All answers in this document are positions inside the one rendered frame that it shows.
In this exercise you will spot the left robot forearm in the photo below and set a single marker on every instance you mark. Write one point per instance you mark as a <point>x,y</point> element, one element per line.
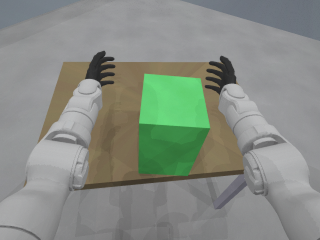
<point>77,119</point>

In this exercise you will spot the carton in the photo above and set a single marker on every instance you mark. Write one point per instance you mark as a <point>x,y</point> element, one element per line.
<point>173,124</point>

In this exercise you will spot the robot left hand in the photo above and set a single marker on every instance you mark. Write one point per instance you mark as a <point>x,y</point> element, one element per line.
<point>95,68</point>

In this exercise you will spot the robot right upper arm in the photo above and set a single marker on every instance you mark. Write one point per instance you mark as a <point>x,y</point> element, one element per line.
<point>278,173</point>

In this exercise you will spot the right robot forearm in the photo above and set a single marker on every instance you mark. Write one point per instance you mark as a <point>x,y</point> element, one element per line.
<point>247,123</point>

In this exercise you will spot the robot left upper arm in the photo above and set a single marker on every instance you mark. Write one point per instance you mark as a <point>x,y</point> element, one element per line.
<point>34,212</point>

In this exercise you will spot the table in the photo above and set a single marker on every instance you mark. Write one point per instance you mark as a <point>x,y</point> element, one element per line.
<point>114,147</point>

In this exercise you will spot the robot right hand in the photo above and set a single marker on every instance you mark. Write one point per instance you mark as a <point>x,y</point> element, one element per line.
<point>227,75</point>

